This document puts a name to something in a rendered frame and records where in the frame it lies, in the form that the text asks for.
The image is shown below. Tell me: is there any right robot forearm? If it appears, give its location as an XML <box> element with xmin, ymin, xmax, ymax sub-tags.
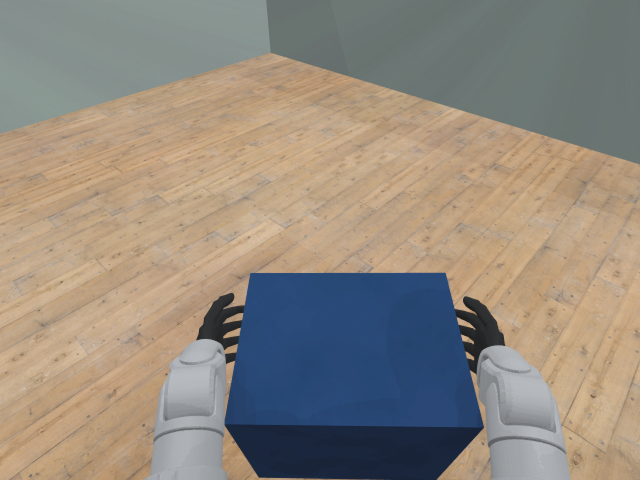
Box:
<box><xmin>477</xmin><ymin>345</ymin><xmax>571</xmax><ymax>480</ymax></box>

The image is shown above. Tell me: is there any left robot hand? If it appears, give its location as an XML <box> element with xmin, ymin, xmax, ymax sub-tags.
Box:
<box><xmin>196</xmin><ymin>293</ymin><xmax>245</xmax><ymax>364</ymax></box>

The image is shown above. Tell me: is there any left robot forearm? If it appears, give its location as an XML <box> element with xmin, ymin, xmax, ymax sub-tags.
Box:
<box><xmin>144</xmin><ymin>339</ymin><xmax>227</xmax><ymax>480</ymax></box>

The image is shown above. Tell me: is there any right robot hand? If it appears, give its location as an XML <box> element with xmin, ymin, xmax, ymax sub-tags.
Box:
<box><xmin>455</xmin><ymin>296</ymin><xmax>505</xmax><ymax>375</ymax></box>

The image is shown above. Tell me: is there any carton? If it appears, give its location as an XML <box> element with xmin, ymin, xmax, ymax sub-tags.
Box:
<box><xmin>225</xmin><ymin>273</ymin><xmax>484</xmax><ymax>480</ymax></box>

